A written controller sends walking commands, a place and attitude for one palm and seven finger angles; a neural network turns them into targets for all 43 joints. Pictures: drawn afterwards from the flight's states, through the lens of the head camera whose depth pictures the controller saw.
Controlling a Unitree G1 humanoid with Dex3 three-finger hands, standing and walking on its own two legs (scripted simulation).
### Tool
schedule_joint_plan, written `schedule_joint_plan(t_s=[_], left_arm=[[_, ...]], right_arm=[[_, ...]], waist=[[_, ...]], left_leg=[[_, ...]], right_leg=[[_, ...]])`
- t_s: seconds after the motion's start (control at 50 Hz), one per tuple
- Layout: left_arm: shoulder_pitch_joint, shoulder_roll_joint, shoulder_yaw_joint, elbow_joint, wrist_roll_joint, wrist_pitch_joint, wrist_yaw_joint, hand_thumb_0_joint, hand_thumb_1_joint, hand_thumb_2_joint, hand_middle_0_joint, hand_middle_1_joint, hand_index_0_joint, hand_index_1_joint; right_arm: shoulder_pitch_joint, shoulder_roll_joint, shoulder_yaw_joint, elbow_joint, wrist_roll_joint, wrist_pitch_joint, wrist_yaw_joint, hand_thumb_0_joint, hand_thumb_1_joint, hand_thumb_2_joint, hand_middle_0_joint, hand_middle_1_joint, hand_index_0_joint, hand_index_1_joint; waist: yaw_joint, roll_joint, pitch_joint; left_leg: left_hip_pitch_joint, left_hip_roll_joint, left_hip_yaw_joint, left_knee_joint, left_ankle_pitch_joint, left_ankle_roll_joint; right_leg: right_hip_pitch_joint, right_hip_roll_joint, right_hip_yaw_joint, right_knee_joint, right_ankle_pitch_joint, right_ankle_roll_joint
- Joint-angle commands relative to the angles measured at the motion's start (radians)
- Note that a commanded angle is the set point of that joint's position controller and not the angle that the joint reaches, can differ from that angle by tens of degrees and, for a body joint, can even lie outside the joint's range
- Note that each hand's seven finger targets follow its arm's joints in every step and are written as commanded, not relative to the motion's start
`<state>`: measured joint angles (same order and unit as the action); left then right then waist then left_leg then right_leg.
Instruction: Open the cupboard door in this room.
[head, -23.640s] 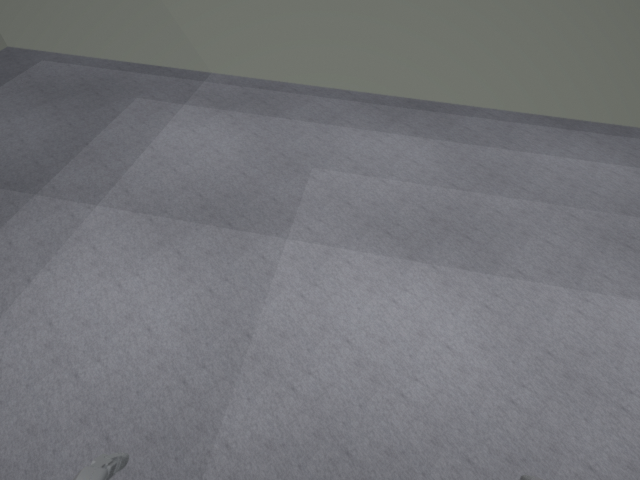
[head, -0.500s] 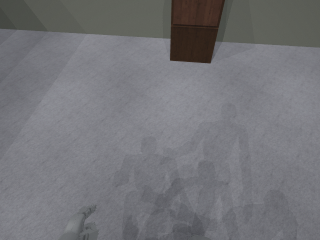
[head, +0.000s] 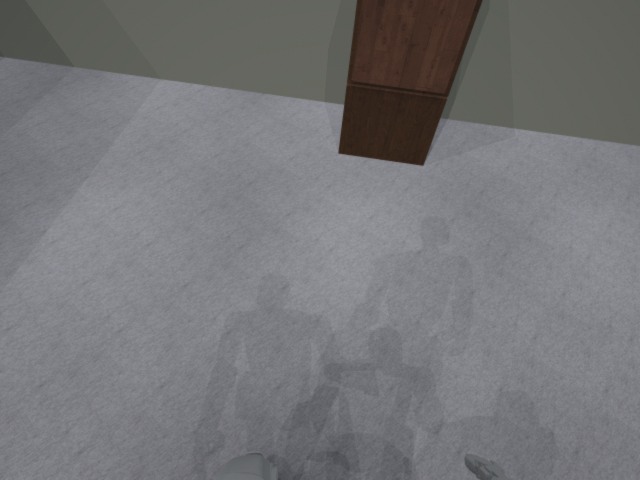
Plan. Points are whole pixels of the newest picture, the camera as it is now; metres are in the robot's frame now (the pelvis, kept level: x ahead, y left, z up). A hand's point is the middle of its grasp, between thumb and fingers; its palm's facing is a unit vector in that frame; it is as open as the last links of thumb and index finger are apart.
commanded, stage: turn or walk to find it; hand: left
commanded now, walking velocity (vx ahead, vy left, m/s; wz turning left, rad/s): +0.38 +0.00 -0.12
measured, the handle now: out of the picture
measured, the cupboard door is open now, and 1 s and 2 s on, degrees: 0 0 0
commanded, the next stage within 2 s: stand and wait in 0.88 s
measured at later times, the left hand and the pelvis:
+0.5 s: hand (279, 324) +0.36 +0.10 -0.14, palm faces -0.10 -0.97 -0.22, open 7.4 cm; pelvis +0.21 -0.06 +0.00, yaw -3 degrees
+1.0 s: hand (280, 356) +0.31 +0.09 -0.16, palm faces +0.12 -0.98 -0.13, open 7.4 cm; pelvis +0.43 -0.05 +0.01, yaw -1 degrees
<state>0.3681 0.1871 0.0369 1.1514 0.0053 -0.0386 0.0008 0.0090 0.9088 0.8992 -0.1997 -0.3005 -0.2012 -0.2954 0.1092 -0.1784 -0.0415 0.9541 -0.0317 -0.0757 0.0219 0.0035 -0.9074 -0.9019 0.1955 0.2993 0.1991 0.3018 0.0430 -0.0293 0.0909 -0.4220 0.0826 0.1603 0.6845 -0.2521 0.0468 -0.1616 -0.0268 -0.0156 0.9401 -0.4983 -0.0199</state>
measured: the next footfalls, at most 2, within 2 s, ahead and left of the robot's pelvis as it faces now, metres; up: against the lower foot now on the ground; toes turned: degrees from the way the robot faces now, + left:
right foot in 0.44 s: +0.32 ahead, -0.17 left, +0.00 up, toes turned -13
left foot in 1.00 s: +0.57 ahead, +0.06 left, +0.00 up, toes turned +9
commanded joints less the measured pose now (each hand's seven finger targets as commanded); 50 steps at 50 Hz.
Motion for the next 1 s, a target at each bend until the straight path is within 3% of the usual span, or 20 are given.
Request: schedule_joint_plan(t_s=[0.0,0.04,0.12,0.24,0.34,0.36,0.4,0.42,0.44,0.46,0.48,0.5,0.54,0.58,0.74,0.86,0.9,0.94,0.96,0.98], left_arm=[[-0.11,0.079,0.021,-0.113,0.008,-0.038,-0.013,0.0,0.9,0.9,-0.2,-0.3,-0.2,-0.3],[-0.092,0.046,0.018,-0.103,0.018,-0.015,-0.02,0.0,0.9,0.9,-0.2,-0.3,-0.2,-0.3],[-0.073,0.01,0.02,-0.119,0.025,0.025,-0.023,0.0,0.9,0.9,-0.2,-0.3,-0.2,-0.3],[-0.266,0.011,0.017,-0.194,0.021,0.022,-0.03,0.0,0.9,0.9,-0.2,-0.3,-0.2,-0.3],[-0.329,0.016,0.016,-0.219,0.019,0.0,-0.029,0.0,0.9,0.9,-0.2,-0.3,-0.2,-0.3],[-0.283,0.022,0.021,-0.207,0.02,-0.004,-0.028,0.0,0.9,0.9,-0.2,-0.3,-0.2,-0.3],[-0.024,0.088,0.039,-0.121,0.026,-0.025,-0.022,0.0,0.9,0.9,-0.2,-0.3,-0.2,-0.3],[0.119,0.188,0.064,-0.074,0.034,-0.04,-0.009,0.0,0.9,0.9,-0.2,-0.3,-0.2,-0.3],[0.189,0.28,0.082,-0.054,0.016,-0.04,0.004,0.0,0.9,0.9,-0.2,-0.3,-0.2,-0.3],[0.112,0.264,0.082,-0.065,0.006,-0.032,0.012,0.0,0.9,0.9,-0.2,-0.3,-0.2,-0.3],[0.025,0.222,0.075,-0.085,0.006,-0.034,0.01,0.0,0.9,0.9,-0.2,-0.3,-0.2,-0.3],[-0.035,0.173,0.059,-0.102,0.005,-0.034,0.008,0.0,0.9,0.9,-0.2,-0.3,-0.2,-0.3],[-0.095,0.101,0.033,-0.11,0.006,-0.042,0.007,0.0,0.9,0.9,-0.2,-0.3,-0.2,-0.3],[-0.082,0.068,0.02,-0.098,0.01,-0.051,0.006,0.0,0.9,0.9,-0.2,-0.3,-0.2,-0.3],[0.011,0.077,0.013,-0.064,0.015,-0.074,0.015,0.0,0.9,0.9,-0.2,-0.3,-0.2,-0.3],[0.091,0.106,0.01,-0.026,0.015,-0.063,0.02,0.0,0.9,0.9,-0.2,-0.3,-0.2,-0.3],[0.107,0.104,0.005,-0.011,0.015,-0.055,0.023,0.0,0.9,0.9,-0.2,-0.3,-0.2,-0.3],[0.083,0.118,0.006,-0.007,0.013,-0.051,0.028,0.0,0.9,0.9,-0.2,-0.3,-0.2,-0.3],[0.084,0.111,0.004,-0.013,0.006,-0.05,0.03,0.0,0.9,0.9,-0.2,-0.3,-0.2,-0.3],[0.134,0.063,-0.008,-0.021,-0.009,-0.05,0.027,0.0,0.9,0.9,-0.2,-0.3,-0.2,-0.3]], right_arm=[[0.274,-0.161,-0.038,0.057,0.004,-0.002,-0.03,0.0,-0.9,-0.9,0.2,0.3,0.2,0.3],[0.246,-0.111,-0.027,0.07,0.004,-0.015,-0.032,0.0,-0.9,-0.9,0.2,0.3,0.2,0.3],[0.229,-0.096,-0.03,0.079,0.013,-0.018,-0.033,0.0,-0.9,-0.9,0.2,0.3,0.2,0.3],[0.333,-0.09,-0.036,0.122,0.011,-0.017,-0.033,0.0,-0.9,-0.9,0.2,0.3,0.2,0.3],[0.376,-0.112,-0.042,0.149,0.002,-0.005,-0.034,0.0,-0.9,-0.9,0.2,0.3,0.2,0.3],[0.363,-0.118,-0.043,0.149,0.003,-0.002,-0.035,0.0,-0.9,-0.9,0.2,0.3,0.2,0.3],[0.343,-0.119,-0.043,0.148,0.012,-0.001,-0.03,0.0,-0.9,-0.9,0.2,0.3,0.2,0.3],[0.365,-0.072,-0.035,0.136,0.021,-0.001,-0.018,0.0,-0.9,-0.9,0.2,0.3,0.2,0.3],[0.356,-0.036,-0.022,0.09,0.025,0.008,-0.016,0.0,-0.9,-0.9,0.2,0.3,0.2,0.3],[0.311,-0.061,-0.029,0.084,0.028,0.018,-0.021,0.0,-0.9,-0.9,0.2,0.3,0.2,0.3],[0.251,-0.041,-0.03,0.09,0.027,0.022,-0.017,0.0,-0.9,-0.9,0.2,0.3,0.2,0.3],[0.222,-0.04,-0.032,0.087,0.021,0.021,-0.018,0.0,-0.9,-0.9,0.2,0.3,0.2,0.3],[0.24,-0.01,-0.031,0.105,0.01,0.034,-0.015,0.0,-0.9,-0.9,0.2,0.3,0.2,0.3],[0.28,0.002,-0.03,0.12,0.004,0.053,-0.012,0.0,-0.9,-0.9,0.2,0.3,0.2,0.3],[0.054,-0.03,-0.028,0.023,0.006,0.055,0.011,0.0,-0.9,-0.9,0.2,0.3,0.2,0.3],[-0.093,-0.03,-0.008,-0.028,0.007,0.04,0.021,0.0,-0.9,-0.9,0.2,0.3,0.2,0.3],[-0.097,-0.037,-0.004,-0.026,0.007,0.036,0.014,0.0,-0.9,-0.9,0.2,0.3,0.2,0.3],[0.077,-0.072,-0.012,0.026,0.003,0.026,-0.003,0.0,-0.9,-0.9,0.2,0.3,0.2,0.3],[0.227,-0.125,-0.022,0.071,-0.003,0.019,-0.011,0.0,-0.9,-0.9,0.2,0.3,0.2,0.3],[0.351,-0.221,-0.041,0.1,-0.008,0.012,-0.025,0.0,-0.9,-0.9,0.2,0.3,0.2,0.3]], waist=[[-0.114,0.131,-0.116],[-0.068,0.087,-0.063],[-0.026,0.14,-0.024],[-0.069,0.147,0.035],[-0.087,0.144,0.014],[-0.058,0.137,-0.011],[0.058,0.042,-0.164],[0.108,-0.166,-0.282],[0.09,-0.318,-0.311],[0.076,-0.193,-0.261],[0.06,-0.179,-0.179],[0.033,-0.076,-0.1],[-0.025,-0.018,-0.04],[-0.054,-0.064,-0.032],[-0.033,-0.063,0.031],[0.009,-0.06,0.034],[0.005,-0.074,0.031],[-0.074,-0.046,-0.074],[-0.13,0.03,-0.197],[-0.153,0.219,-0.358]], left_leg=[[0.405,0.331,-0.388,-0.394,0.23,0.107],[0.277,0.274,-0.248,-0.428,0.224,0.071],[0.194,0.223,-0.131,-0.509,0.109,0.075],[0.303,0.214,-0.091,-0.519,0.191,0.086],[0.35,0.238,-0.08,-0.418,0.316,0.072],[0.351,0.232,-0.063,-0.365,0.384,0.061],[0.288,0.155,0.008,-0.049,0.459,0.002],[0.059,0.076,0.052,0.241,0.166,-0.036],[-0.163,-0.054,-0.012,0.507,-0.322,-0.064],[-0.186,-0.002,-0.126,0.61,-0.291,-0.043],[-0.223,0.037,-0.148,0.656,-0.2,-0.041],[-0.236,0.066,-0.158,0.65,-0.123,-0.043],[-0.159,0.085,-0.154,0.584,-0.019,-0.051],[-0.135,0.078,-0.136,0.543,0.033,-0.067],[-0.275,0.102,-0.118,0.279,0.116,-0.101],[-0.194,0.048,-0.046,0.007,0.092,-0.067],[-0.119,0.016,-0.021,-0.041,0.061,-0.048],[0.116,-0.033,-0.001,-0.149,0.118,-0.031],[0.38,0.013,-0.041,-0.188,0.375,-0.009],[0.696,0.247,-0.293,-0.137,0.767,0.088]], right_leg=[[-0.461,-0.082,0.045,0.392,0.122,0.0],[-0.402,-0.096,0.027,0.335,0.176,0.013],[-0.419,-0.116,0.0,0.245,0.286,0.04],[-0.479,-0.13,-0.053,-0.061,0.364,0.06],[-0.328,-0.075,-0.11,-0.297,0.289,0.027],[-0.257,-0.058,-0.123,-0.336,0.295,0.017],[0.099,-0.024,-0.133,-0.45,0.365,-0.006],[0.353,-0.241,0.11,-0.494,0.341,-0.061],[0.439,-0.44,0.466,-0.594,0.447,-0.142],[0.353,-0.449,0.433,-0.637,0.359,-0.166],[0.237,-0.41,0.384,-0.668,0.271,-0.134],[0.142,-0.384,0.333,-0.682,0.225,-0.125],[-0.018,-0.311,0.173,-0.719,0.265,-0.085],[-0.07,-0.262,0.079,-0.739,0.312,-0.064],[0.047,-0.27,0.014,-0.773,0.47,-0.117],[0.188,-0.269,-0.025,-0.724,0.667,-0.114],[0.202,-0.265,-0.04,-0.657,0.849,-0.105],[0.196,-0.234,-0.098,-0.431,1.035,-0.063],[0.085,-0.183,-0.137,-0.234,0.914,-0.011],[-0.179,-0.058,-0.173,0.013,0.444,0.039]])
